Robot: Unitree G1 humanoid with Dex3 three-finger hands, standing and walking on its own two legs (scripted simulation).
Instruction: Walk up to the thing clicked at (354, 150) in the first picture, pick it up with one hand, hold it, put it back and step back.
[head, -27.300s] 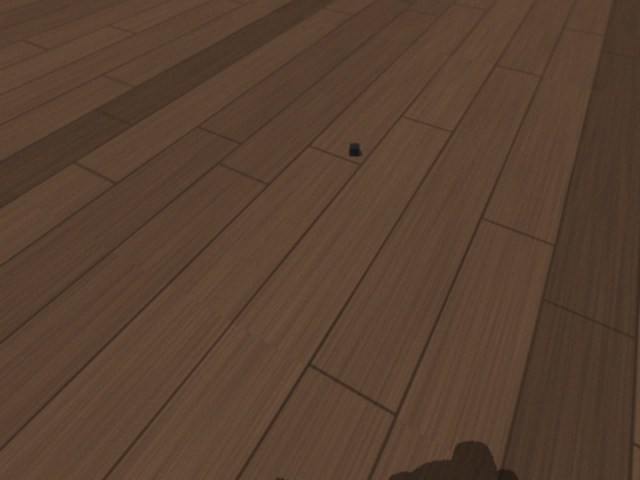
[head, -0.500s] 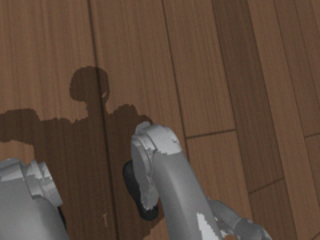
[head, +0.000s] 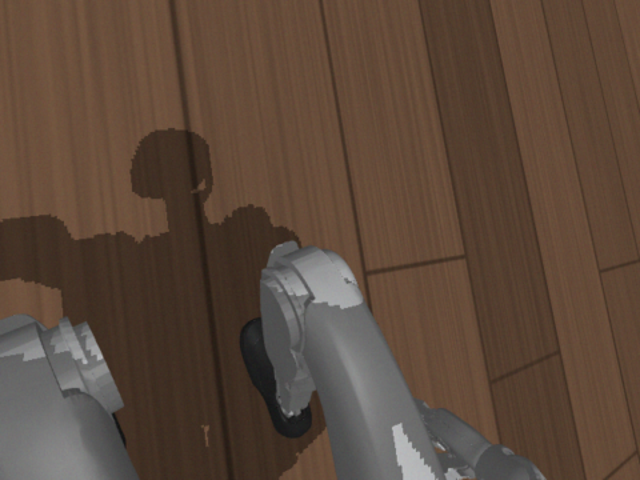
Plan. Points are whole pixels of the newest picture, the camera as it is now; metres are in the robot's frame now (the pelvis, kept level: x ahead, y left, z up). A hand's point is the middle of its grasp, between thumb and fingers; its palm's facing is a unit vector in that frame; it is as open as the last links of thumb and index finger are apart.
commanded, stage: withdraw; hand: left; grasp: from above
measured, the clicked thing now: out of the picture +0.40 +0.36 -0.28
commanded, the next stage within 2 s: home in 0.82 s
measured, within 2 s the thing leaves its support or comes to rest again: neither
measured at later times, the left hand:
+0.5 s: hand out of the picture +0.34 +0.38 -0.11, palm faces -0.53 -0.18 -0.83, open 14.0 cm
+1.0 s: hand out of the picture +0.39 +0.37 -0.12, palm faces -0.46 -0.11 -0.88, open 13.8 cm
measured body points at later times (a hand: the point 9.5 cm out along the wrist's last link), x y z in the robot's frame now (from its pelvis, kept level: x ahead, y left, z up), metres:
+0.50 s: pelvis -0.01 -0.01 +0.04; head +0.20 +0.09 +0.43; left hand +0.36 +0.39 -0.06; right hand +0.18 -0.24 -0.07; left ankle +0.07 +0.14 -0.27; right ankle +0.11 -0.12 -0.27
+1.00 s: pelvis +0.00 -0.01 +0.04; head +0.21 +0.08 +0.42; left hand +0.41 +0.38 -0.07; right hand +0.08 -0.26 -0.07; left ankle +0.07 +0.14 -0.27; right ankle +0.11 -0.12 -0.27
